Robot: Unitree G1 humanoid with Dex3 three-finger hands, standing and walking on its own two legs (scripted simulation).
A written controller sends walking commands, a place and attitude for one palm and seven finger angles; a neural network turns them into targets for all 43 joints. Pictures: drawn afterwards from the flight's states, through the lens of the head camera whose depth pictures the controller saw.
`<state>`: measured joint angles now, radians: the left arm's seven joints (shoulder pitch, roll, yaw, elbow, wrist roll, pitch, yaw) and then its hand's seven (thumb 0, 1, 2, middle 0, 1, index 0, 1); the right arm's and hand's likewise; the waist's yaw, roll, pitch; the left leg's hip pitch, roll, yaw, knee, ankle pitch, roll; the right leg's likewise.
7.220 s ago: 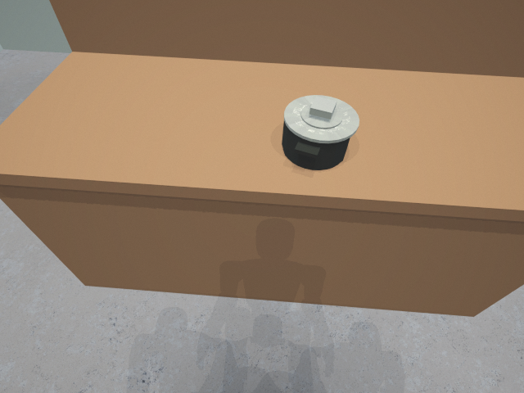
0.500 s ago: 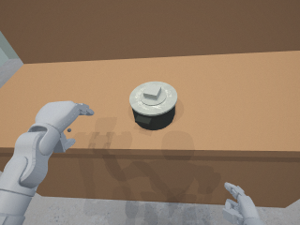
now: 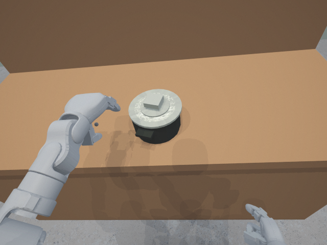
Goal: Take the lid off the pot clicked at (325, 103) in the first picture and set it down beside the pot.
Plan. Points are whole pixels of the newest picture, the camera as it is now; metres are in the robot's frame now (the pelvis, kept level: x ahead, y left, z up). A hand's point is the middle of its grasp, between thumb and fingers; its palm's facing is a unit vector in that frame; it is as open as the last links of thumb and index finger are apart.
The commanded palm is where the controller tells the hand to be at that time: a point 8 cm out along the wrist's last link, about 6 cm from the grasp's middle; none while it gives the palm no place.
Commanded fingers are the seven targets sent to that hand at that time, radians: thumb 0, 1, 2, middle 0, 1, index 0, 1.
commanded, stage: move the open hand above the knob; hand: left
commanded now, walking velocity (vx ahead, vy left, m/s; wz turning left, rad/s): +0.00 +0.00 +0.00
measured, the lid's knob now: (153, 101) +0.52 +0.07 +0.05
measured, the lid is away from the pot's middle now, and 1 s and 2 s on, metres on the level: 0.00 0.00 0.00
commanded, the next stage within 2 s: lower the open fingers around the knob in 1.70 s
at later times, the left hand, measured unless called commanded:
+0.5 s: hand (119, 107) +0.43 +0.14 +0.12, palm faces -0.23 -0.05 -0.97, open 10.3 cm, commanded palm +0.42 +0.13 +0.19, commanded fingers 0.00 -0.32 1.44 -0.82 -0.08 -0.82 -0.08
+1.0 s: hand (147, 90) +0.48 +0.07 +0.13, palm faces -0.24 -0.04 -0.97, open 10.3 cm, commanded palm +0.48 +0.07 +0.19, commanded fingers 0.00 -0.32 1.44 -0.82 -0.08 -0.82 -0.08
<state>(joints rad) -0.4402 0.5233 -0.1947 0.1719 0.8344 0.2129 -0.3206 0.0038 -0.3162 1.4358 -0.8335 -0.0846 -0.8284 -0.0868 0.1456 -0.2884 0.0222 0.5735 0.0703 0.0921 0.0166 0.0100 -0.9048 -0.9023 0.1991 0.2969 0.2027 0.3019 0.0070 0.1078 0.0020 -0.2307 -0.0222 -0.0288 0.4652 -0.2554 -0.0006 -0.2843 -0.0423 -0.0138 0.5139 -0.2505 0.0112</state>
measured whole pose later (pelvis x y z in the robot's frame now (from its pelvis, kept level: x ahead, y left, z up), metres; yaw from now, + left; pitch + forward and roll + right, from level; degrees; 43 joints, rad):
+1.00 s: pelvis +0.01 +0.01 +0.00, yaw -1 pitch +6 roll +1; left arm -1.06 0.23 -0.35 0.91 0.87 0.36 -0.19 0.00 -0.32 1.44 -0.83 -0.08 -0.83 -0.09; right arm 0.24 -0.26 0.01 0.70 0.06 0.07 0.00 0.01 -0.91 -0.90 0.20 0.30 0.20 0.30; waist -0.07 0.08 -0.06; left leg -0.32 -0.03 0.00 0.47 -0.26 0.01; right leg -0.39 -0.05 0.02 0.53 -0.26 0.03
